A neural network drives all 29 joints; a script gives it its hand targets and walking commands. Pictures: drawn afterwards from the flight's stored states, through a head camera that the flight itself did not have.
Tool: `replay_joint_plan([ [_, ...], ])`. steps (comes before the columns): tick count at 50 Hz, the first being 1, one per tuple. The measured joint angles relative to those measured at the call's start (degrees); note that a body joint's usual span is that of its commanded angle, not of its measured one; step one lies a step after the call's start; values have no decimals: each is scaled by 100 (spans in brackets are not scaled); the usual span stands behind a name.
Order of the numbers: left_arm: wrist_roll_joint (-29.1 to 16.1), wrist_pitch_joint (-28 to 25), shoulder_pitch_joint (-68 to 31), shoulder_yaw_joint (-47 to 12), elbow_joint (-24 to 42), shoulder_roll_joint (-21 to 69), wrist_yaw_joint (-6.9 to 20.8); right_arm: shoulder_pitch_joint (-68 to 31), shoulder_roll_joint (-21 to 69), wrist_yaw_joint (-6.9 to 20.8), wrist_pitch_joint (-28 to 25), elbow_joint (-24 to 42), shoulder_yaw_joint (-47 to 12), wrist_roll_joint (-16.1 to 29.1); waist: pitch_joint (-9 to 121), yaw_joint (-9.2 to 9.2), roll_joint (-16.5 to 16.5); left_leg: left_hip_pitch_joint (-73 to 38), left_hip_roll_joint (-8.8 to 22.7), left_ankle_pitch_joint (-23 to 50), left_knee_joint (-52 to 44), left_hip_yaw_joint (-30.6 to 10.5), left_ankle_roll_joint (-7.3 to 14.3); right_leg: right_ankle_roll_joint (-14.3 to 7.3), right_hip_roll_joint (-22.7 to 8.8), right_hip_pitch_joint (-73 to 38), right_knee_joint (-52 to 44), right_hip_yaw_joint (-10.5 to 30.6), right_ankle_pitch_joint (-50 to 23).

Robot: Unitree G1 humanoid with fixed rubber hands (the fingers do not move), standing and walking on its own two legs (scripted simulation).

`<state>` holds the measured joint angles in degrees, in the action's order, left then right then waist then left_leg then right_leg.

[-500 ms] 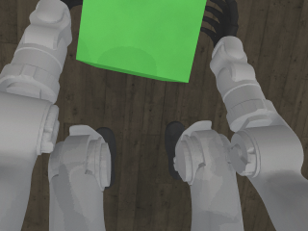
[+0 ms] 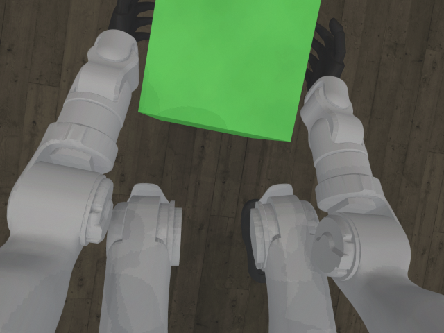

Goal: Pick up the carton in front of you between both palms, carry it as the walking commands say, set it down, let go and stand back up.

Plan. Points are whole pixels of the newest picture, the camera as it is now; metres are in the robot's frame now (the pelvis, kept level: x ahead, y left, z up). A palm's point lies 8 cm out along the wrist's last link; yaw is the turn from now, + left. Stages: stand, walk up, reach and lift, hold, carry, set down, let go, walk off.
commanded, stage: reach and lift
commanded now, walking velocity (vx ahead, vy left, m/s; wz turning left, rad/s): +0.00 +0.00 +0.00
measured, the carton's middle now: (221, 72) +0.52 +0.01 -0.20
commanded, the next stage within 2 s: none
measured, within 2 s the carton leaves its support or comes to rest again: neither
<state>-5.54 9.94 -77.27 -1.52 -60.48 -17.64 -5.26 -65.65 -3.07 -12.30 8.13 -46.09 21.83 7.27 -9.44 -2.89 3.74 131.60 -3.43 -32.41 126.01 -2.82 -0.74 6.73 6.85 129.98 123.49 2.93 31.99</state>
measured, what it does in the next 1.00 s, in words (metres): rises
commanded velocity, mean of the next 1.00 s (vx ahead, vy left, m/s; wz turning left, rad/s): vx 0.00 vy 0.00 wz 0.00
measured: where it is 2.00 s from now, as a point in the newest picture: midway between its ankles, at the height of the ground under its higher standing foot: (208, 257)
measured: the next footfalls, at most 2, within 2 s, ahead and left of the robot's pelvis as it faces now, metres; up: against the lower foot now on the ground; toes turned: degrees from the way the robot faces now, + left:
none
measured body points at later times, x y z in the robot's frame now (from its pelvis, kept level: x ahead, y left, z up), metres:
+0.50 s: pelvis +0.00 -0.01 +0.13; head +0.25 +0.03 +0.50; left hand +0.50 +0.17 +0.06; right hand +0.48 -0.14 +0.06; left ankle +0.11 +0.12 -0.34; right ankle +0.12 -0.14 -0.34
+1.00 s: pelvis +0.05 -0.01 +0.26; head +0.20 +0.01 +0.69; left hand +0.45 +0.17 +0.21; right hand +0.45 -0.14 +0.22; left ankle +0.11 +0.12 -0.34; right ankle +0.12 -0.14 -0.34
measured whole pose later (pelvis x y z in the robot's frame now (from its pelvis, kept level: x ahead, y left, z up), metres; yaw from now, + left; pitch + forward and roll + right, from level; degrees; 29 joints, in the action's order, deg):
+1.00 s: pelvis +0.05 -0.01 +0.26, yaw +4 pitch +30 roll -1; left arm 10.5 17.2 -37.3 18.8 -40.6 2.1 -2.6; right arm -33.1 8.1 -4.8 16.8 -33.7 24.1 -9.5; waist 13.7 -1.7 0.4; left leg 77.9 -5.8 -27.3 75.0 -6.4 -1.5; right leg 2.7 6.0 77.1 74.5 6.4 27.7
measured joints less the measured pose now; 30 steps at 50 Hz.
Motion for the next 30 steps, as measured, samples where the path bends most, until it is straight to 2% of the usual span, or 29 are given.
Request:
replay_joint_plan([
  [5, 359, 399, 558, 516, 640, 337, 62, 637, 322, 73, 335, 718, 264, -309, 573, 71, -85, -279, -152, 72, -389, -72, -92, -40, -41, -299, -335, 10, 0],
  [7, 609, 513, 671, 839, 632, 474, 148, 721, 459, 242, 486, 760, 464, -570, 825, 65, -143, -419, -205, 121, -615, -110, -115, -78, -69, -451, -549, -1, -23],
  [12, 1260, 701, 824, 1556, 515, 771, 305, 795, 704, 455, 764, 723, 953, -1300, 1315, 37, -275, -801, -294, 261, -1253, -174, -140, -141, -70, -841, -1156, 17, -115],
  [18, 1759, 739, 1081, 2067, 677, 1072, 381, 952, 834, 613, 908, 875, 1147, -1747, 1704, 54, -326, -1221, -294, 377, -1938, -191, -139, -157, -9, -1225, -1816, 102, -251],
  [23, 1822, 769, 1487, 2163, 1058, 1246, 410, 1204, 891, 664, 956, 1070, 1034, -1798, 1910, 75, -307, -1591, -278, 409, -2400, -197, -151, -190, 13, -1559, -2252, 162, -307],
  [30, 1618, 842, 2228, 2020, 1635, 1418, 380, 1760, 965, 648, 990, 1354, 700, -1624, 2082, 79, -292, -2283, -286, 389, -2961, -241, -169, -256, -5, -2226, -2782, 196, -288],
])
